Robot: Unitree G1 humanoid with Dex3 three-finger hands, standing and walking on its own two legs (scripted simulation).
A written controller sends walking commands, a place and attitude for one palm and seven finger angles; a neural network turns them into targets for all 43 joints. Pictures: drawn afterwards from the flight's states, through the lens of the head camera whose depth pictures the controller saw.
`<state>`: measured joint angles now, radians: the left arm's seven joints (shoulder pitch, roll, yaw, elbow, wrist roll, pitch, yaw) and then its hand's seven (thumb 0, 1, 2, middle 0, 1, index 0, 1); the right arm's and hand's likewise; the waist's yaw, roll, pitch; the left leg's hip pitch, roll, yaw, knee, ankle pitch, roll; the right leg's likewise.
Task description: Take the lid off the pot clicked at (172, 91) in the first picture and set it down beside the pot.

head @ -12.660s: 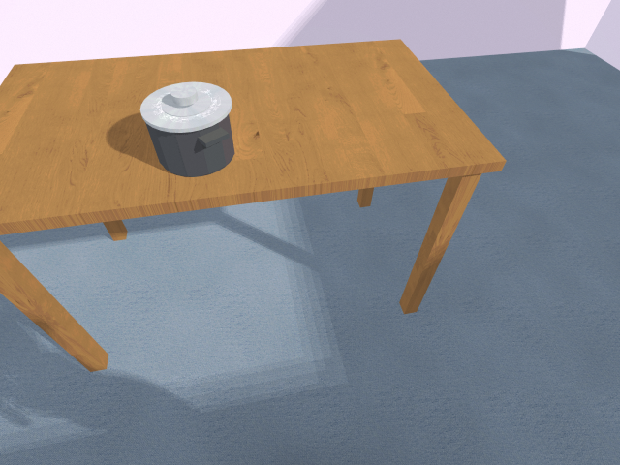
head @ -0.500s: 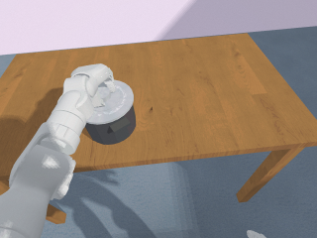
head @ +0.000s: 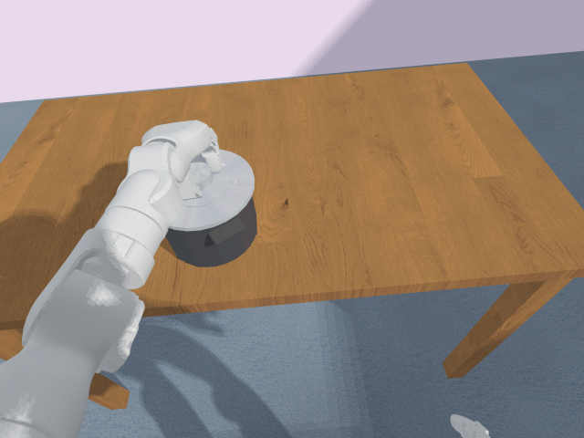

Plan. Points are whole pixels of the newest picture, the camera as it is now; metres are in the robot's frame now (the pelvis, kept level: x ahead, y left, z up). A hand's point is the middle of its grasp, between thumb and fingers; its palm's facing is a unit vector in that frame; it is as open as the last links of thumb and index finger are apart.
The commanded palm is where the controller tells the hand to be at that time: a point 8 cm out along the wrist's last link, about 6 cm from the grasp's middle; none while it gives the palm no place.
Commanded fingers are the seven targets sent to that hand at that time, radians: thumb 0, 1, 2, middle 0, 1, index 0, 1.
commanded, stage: lift the lid straight up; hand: left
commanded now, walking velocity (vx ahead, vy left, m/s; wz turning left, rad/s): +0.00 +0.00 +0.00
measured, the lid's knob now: (196, 176) +0.48 +0.14 +0.10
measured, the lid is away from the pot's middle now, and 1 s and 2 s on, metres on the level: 0.00 0.01 0.02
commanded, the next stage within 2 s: move the lid sideways beside the pot in 1.80 s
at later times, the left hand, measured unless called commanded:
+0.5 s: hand (189, 152) +0.47 +0.13 +0.16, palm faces -0.32 -0.07 -0.95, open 7.9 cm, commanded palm +0.46 +0.15 +0.24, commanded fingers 0.00 0.63 0.96 -0.88 -1.06 -0.84 -1.03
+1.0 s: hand (167, 131) +0.46 +0.15 +0.20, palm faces -0.28 -0.06 -0.96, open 7.9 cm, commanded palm +0.45 +0.15 +0.28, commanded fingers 0.00 0.63 0.96 -0.88 -1.06 -0.84 -1.03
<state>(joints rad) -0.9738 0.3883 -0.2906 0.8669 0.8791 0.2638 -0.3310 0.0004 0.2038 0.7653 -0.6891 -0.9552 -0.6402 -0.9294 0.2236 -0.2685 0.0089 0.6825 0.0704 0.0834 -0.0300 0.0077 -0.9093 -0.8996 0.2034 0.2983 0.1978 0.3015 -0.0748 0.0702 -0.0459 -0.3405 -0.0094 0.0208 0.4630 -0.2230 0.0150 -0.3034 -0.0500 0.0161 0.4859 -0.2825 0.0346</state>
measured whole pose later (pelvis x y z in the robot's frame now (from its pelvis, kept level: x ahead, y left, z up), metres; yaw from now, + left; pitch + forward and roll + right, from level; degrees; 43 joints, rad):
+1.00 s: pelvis +0.00 +0.00 +0.00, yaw +1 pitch +5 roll +1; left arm -1.14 0.44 -0.28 0.85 0.90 0.31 -0.46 -0.01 0.20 0.76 -0.71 -0.95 -0.65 -0.92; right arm 0.22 -0.27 0.02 0.69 0.06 0.01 -0.03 0.01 -0.91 -0.90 0.20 0.30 0.20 0.30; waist -0.07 0.07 -0.03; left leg -0.31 -0.02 0.01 0.42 -0.20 0.02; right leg -0.27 -0.06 0.01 0.46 -0.26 0.04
